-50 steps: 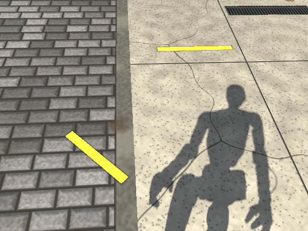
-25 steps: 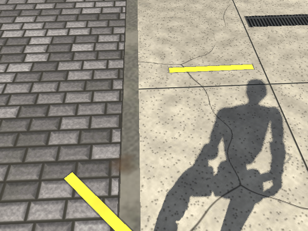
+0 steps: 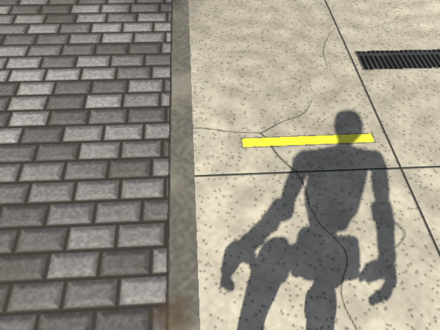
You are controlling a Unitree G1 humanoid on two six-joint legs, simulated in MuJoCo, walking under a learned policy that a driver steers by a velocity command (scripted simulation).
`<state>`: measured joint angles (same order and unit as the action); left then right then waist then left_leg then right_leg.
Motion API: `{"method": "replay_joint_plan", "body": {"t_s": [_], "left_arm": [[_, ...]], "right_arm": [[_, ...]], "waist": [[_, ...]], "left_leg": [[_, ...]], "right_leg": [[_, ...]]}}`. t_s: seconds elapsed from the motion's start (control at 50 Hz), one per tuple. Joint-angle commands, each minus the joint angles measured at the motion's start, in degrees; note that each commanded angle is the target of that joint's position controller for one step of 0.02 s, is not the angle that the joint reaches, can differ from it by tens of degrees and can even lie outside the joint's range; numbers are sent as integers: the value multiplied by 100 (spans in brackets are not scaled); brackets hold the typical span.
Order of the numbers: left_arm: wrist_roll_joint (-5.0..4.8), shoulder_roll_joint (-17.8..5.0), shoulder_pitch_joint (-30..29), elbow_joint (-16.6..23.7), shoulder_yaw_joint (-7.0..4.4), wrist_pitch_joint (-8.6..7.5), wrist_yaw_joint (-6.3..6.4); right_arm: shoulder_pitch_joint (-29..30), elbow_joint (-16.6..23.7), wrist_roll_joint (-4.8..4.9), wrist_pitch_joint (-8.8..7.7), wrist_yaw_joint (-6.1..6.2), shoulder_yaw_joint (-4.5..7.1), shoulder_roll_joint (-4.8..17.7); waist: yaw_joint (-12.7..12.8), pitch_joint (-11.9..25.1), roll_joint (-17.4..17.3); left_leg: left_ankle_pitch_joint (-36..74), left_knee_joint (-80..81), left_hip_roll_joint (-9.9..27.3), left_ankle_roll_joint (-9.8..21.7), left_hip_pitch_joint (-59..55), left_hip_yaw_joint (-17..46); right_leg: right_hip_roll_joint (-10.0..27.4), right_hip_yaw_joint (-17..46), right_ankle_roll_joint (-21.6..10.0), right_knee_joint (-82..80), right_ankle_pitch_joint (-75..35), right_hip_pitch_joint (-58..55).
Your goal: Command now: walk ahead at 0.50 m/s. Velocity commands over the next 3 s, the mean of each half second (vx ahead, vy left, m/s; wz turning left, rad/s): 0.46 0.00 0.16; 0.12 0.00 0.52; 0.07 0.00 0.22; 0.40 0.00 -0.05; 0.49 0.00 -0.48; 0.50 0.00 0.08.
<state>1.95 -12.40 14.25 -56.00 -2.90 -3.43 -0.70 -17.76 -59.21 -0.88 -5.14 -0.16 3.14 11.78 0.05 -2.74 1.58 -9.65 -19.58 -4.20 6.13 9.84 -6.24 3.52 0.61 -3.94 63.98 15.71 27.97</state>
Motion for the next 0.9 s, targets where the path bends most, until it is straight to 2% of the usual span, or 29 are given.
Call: {"method": "replay_joint_plan", "body": {"t_s": [0.02, 0.06, 0.12, 0.16, 0.22, 0.28, 0.3, 0.32, 0.34, 0.36, 0.38, 0.4, 0.42, 0.44, 0.46, 0.48, 0.52, 0.56, 0.62, 0.66, 0.74, 0.8, 0.82, 0.84, 0.86, 0.88, 0.9], "left_arm": [[43, -124, 281, 183, -30, 120, -71], [14, -176, -294, 386, -27, 130, -85], [-43, -115, -985, 621, 27, 108, -96], [-65, -88, -1324, 731, 58, 95, -92], [-64, -163, -1743, 906, 53, 58, -78], [-75, -286, -1640, 991, 5, -34, -58], [-79, -352, -1264, 896, -33, -78, -29], [-67, -445, -546, 668, -95, -133, 16], [21, -674, 437, 374, -195, -210, 81], [194, -1267, 1292, 317, -339, -254, 157], [147, -1515, 1159, 366, -399, -174, 111], [-1, -1046, 523, 518, -299, -114, 105], [-56, -654, 31, 601, -181, -145, 102], [-50, -442, -140, 604, -119, -180, 101], [-81, -311, -122, 556, -80, -203, 138], [-95, -248, -60, 503, -55, -220, 169], [-107, -360, 100, 479, -67, -277, 195], [-109, -485, 113, 507, -89, -274, 225], [-108, -475, 83, 516, -72, -192, 279], [-120, -587, 143, 517, -98, -149, 295], [-113, -809, 315, 509, -195, -14, 285], [-100, -897, 338, 545, -261, 148, 304], [-92, -933, 397, 539, -283, 214, 295], [-91, -916, 627, 670, -284, 253, 270], [-137, -431, 592, 1069, -166, 329, 224], [-29, -562, 200, 1058, -170, 439, 240], [-103, -538, -21, 1136, -174, 466, 240]], "right_arm": [[-357, 105, 19, -136, 16, 54, 522], [-560, 74, 20, -120, 12, 31, 501], [-839, 25, 19, -110, 13, 1, 487], [-1069, -41, 13, -111, 28, -2, 516], [-1350, -144, -25, -83, 68, -5, 522], [-1214, -143, -71, -44, 123, 35, 662], [-1059, -107, -75, -37, 130, 54, 728], [-933, -82, -56, -25, 115, 69, 778], [-849, -19, -1, -26, 91, 47, 705], [-1028, 223, 161, -31, 53, -56, 297], [-1592, 193, 269, 28, 92, -48, 86], [-1092, 204, 118, 115, 139, 88, 557], [-747, 288, 75, 125, 123, 102, 457], [-665, 297, 48, 163, 116, 101, 302], [-659, 299, -33, 246, 92, 138, 286], [-765, 301, -73, 339, 59, 157, 217], [-740, 377, -68, 460, 18, 180, 130], [-458, 533, -83, 544, -12, 179, 122], [143, 843, -95, 586, -93, 107, 74], [458, 1001, -95, 592, -146, 54, 59], [742, 1255, -127, 617, -179, 76, 262], [618, 1364, -135, 569, -156, 136, 385], [296, 1312, -155, 492, -124, 167, 436], [-77, 1306, -196, 403, -49, 324, 1033], [-123, 1401, -79, 463, 3, 506, 1733], [-426, 1341, 112, 539, 14, 509, 1576], [-67, 1382, 73, 602, 51, 446, 1356]], "waist": [[190, -98, -451], [64, -229, -470], [-114, -292, -497], [-231, -294, -536], [-365, -371, -561], [-173, -326, -573], [19, -157, -595], [327, 205, -524], [705, 797, -311], [834, 1689, 475], [522, 2138, 1251], [318, 1388, 257], [162, 673, 15], [20, 424, -9], [-83, 305, 130], [-198, 305, 280], [-303, 412, 365], [-335, 375, 433], [-274, 243, 548], [-168, 291, 539], [-23, 359, 506], [-43, 409, 411], [-242, 612, 67], [-364, 997, -946], [-228, 1287, -1948], [-483, 1506, -836], [-349, 988, -646]], "left_leg": [[1162, 1244, 1540, 630, -78, 1304], [1288, 1339, 1462, 594, -212, 1172], [1671, 1330, 1361, 507, -429, 950], [1902, 1280, 1396, 490, -713, 875], [2235, 1072, 1573, 538, -1246, 947], [3125, 557, 1731, 504, -1587, 1102], [3772, 158, 1686, 422, -1518, 1075], [4159, -619, 1523, 332, -1367, 991], [3490, -1770, 1230, 218, -663, 816], [1167, -3635, 689, 27, 837, 521], [-2237, -5045, -39, -81, 2111, 549], [-1781, -5378, 383, -50, 2323, 948], [-1385, -5252, 539, -101, 2274, 924], [-1211, -5041, 695, -147, 2083, 893], [-1159, -4903, 767, -211, 1917, 851], [-1101, -4833, 762, -272, 1728, 791], [-869, -4790, 644, -341, 1735, 672], [-530, -4525, 668, -393, 1986, 576], [99, -3406, 711, -428, 1993, 368], [389, -2742, 663, -390, 1684, 193], [-88, -2123, 570, -238, 1434, 32], [-625, -1531, 444, -32, 1128, 10], [-55, -946, 386, 83, 555, 108], [1874, -482, 1209, 404, -326, 1366], [4085, -292, 2742, 1611, -1140, 3564], [3269, -124, 2663, 1758, -982, 3474], [2352, 5, 2410, 1627, -505, 3029]], "right_leg": [[241, -76, 151, -323, -476, 563], [302, -177, 237, -863, -880, 886], [219, -351, 289, -1858, -1351, 858], [120, -454, 253, -2338, -1520, 795], [18, -488, 136, -2768, -1402, 841], [-136, -430, -29, -3148, -849, 493], [-290, -464, -98, -3324, -640, -84], [-470, -549, -183, -3643, -691, -1003], [-216, -311, -332, -3826, -921, -2460], [1392, 1527, -678, -4003, -245, -4126], [2439, 3454, -1193, -4632, -893, -4658], [2128, 2823, -1017, -4636, -1226, -3832], [1918, 1831, -875, -4688, -2219, -2962], [1660, 1106, -697, -4744, -3066, -2468], [1457, 581, -581, -4758, -3618, -2135], [1343, 215, -488, -4756, -3991, -1904], [1295, -175, -513, -4737, -4660, -1854], [1280, -503, -559, -4765, -4680, -1827], [1096, -1002, -531, -4732, -4406, -1767], [1122, -1208, -549, -4636, -4355, -1788], [1406, -1219, -547, -4174, -4092, -2170], [1543, -1204, -391, -3280, -3843, -2328], [1388, -1353, -172, -2463, -3574, -2155], [920, -1546, 205, -1007, -2003, -1399], [-354, -1347, 565, 548, 2425, 335], [-218, -220, 594, 975, 2402, 431], [-122, -94, 588, 999, 1912, 623]]}}
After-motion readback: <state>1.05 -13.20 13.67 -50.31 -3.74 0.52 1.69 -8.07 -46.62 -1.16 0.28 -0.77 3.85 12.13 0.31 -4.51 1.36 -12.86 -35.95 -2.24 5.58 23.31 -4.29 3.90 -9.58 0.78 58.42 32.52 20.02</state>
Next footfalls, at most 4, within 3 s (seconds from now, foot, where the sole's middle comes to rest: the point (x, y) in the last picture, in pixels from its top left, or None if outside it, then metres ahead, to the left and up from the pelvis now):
0.34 right None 0.36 -0.12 -0.78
0.84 left None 0.43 0.08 -0.78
1.32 right None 0.43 -0.12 -0.78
1.72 left None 0.44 0.13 -0.78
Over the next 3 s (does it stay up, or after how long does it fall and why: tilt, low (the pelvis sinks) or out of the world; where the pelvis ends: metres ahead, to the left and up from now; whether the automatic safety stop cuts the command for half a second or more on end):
stays up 1.06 0.27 0.00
